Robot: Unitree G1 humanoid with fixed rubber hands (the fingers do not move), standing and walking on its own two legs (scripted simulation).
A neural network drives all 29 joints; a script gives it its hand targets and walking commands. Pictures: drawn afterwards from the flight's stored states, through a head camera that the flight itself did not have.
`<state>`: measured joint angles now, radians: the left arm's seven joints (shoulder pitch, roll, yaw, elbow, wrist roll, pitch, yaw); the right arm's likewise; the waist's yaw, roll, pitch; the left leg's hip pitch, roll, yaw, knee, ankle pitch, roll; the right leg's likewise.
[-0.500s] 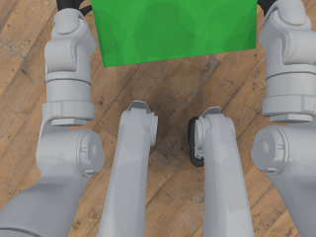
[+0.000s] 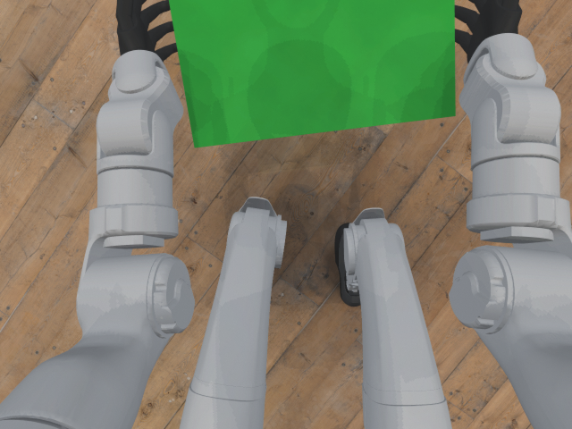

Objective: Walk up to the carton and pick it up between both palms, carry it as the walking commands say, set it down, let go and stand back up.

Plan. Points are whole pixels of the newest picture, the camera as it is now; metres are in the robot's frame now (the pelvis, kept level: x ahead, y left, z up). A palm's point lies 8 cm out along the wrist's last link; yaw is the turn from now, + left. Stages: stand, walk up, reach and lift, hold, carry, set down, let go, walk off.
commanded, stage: reach and lift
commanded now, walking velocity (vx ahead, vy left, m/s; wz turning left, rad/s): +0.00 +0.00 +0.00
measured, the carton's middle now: (310, 51) +0.54 +0.03 -0.16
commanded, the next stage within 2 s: none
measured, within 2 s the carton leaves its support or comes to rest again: neither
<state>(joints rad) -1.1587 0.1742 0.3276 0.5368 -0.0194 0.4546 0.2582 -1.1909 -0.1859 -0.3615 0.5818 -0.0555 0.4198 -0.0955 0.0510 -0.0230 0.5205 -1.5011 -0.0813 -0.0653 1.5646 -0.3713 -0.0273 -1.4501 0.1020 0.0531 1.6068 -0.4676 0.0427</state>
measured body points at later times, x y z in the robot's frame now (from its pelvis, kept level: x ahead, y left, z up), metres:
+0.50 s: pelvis +0.02 +0.00 +0.06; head +0.28 +0.02 +0.42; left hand +0.49 +0.21 -0.01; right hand +0.52 -0.16 +0.00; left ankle +0.17 +0.11 -0.52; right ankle +0.14 -0.12 -0.52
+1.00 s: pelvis +0.11 +0.00 +0.16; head +0.24 +0.01 +0.59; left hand +0.47 +0.21 +0.10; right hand +0.50 -0.17 +0.11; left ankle +0.17 +0.11 -0.52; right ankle +0.14 -0.12 -0.52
